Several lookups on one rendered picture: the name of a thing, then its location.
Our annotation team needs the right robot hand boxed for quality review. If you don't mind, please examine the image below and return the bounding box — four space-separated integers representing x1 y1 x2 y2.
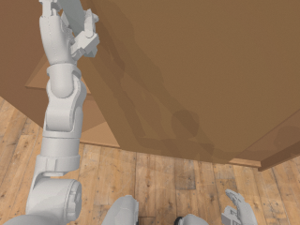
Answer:
221 189 258 225

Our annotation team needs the left robot hand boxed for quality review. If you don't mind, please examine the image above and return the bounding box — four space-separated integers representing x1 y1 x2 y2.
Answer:
38 0 100 67

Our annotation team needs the handle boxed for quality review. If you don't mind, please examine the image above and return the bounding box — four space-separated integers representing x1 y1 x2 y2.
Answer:
58 0 99 58

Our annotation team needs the robot thigh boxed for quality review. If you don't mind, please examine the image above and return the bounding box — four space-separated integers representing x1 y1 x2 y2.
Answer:
178 215 209 225
101 196 139 225

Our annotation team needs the wardrobe door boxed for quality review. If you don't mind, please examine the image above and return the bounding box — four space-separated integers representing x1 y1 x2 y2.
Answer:
57 0 300 165
234 109 300 161

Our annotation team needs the robot left forearm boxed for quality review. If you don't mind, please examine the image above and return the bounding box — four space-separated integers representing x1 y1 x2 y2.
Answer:
25 63 87 214

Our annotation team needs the left robot upper arm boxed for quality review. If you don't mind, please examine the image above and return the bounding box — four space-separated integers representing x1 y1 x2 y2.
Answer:
3 178 83 225

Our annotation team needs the left robot thigh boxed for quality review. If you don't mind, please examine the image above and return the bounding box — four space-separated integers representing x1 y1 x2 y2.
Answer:
101 196 139 225

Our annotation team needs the right robot thigh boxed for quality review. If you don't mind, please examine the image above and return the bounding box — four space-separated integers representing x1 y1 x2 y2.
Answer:
178 215 209 225

